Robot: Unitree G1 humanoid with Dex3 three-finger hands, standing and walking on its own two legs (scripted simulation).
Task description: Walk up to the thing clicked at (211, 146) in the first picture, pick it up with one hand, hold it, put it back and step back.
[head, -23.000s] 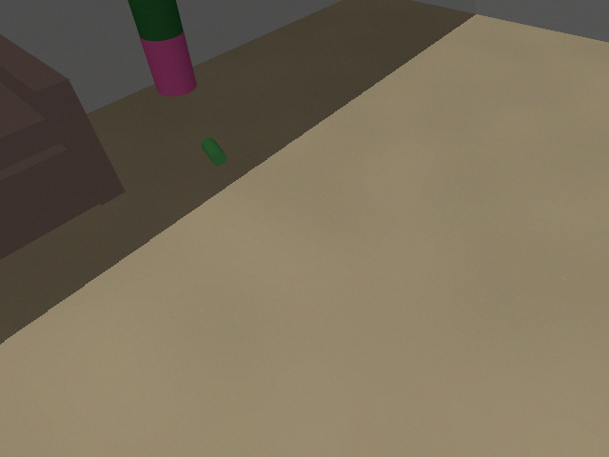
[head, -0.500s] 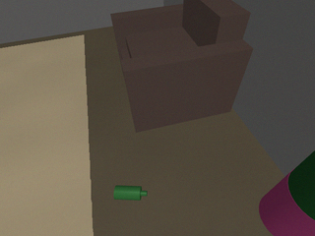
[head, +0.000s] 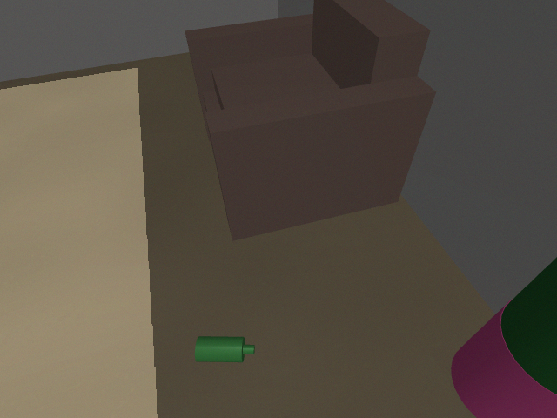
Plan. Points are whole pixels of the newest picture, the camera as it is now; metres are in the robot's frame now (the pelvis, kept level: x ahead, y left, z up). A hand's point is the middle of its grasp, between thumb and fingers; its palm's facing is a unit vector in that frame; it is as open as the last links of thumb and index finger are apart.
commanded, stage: walk up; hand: left
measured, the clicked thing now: (226, 349) +0.49 +0.22 -0.74
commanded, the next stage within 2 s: stand in 0.02 s
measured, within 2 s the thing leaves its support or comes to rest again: neither
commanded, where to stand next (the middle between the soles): +0.10 +0.01 m, yaw +0 degrees
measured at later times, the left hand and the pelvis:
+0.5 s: hand out of the picture +0.08 +0.24 -0.15, palm faces -0.01 -0.94 -0.34, open 7.4 cm; pelvis +0.01 -0.01 +0.00, yaw +1 degrees
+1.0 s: hand out of the picture +0.10 +0.24 -0.15, palm faces -0.01 -0.94 -0.34, open 7.4 cm; pelvis +0.02 -0.02 +0.00, yaw +1 degrees
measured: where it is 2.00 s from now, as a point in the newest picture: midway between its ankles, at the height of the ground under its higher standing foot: outside the picture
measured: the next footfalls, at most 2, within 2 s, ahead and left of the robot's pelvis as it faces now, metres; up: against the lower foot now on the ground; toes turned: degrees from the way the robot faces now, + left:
none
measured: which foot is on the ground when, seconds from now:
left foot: down 0.00-1.00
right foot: down 0.00-1.00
